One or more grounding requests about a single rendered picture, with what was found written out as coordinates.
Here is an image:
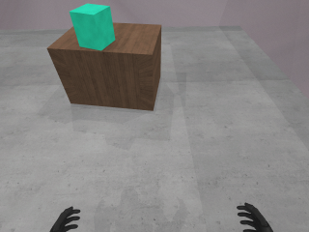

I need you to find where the pedestal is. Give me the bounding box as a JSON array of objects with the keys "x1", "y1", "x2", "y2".
[{"x1": 47, "y1": 22, "x2": 162, "y2": 111}]

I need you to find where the robot left hand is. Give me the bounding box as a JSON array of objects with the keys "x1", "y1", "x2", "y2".
[{"x1": 49, "y1": 206, "x2": 81, "y2": 232}]

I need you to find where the carton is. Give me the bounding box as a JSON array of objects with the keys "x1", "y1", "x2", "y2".
[{"x1": 70, "y1": 3, "x2": 116, "y2": 51}]

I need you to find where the robot right hand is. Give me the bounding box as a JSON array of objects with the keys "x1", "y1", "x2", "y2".
[{"x1": 237, "y1": 202, "x2": 273, "y2": 232}]

